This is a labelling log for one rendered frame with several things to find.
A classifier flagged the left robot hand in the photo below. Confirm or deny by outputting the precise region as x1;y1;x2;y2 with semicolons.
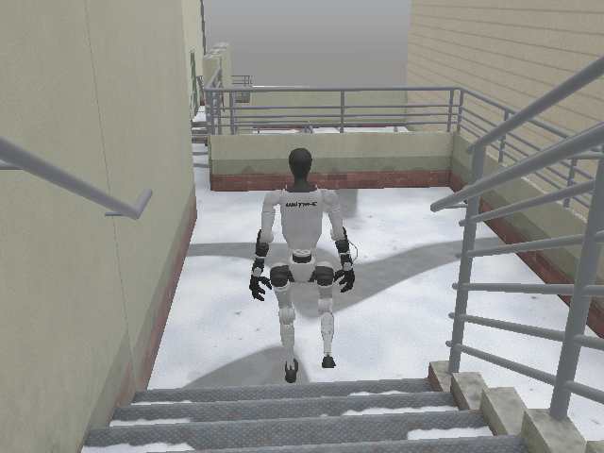
249;275;272;301

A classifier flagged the right robot forearm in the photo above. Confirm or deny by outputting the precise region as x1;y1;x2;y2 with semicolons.
335;227;353;271

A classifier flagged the right robot upper arm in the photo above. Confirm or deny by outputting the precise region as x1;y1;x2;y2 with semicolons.
320;189;345;241

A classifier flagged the left robot forearm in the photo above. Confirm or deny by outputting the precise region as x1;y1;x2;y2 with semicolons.
251;229;269;277

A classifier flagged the left robot upper arm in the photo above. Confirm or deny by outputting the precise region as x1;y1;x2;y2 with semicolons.
260;190;281;243

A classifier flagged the left robot thigh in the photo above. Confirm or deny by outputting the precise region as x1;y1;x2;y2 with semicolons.
270;262;295;325

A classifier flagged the right robot foot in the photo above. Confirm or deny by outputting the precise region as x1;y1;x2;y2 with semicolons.
322;355;336;368

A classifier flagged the right robot hand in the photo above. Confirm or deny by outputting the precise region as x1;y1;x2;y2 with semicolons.
333;268;355;293

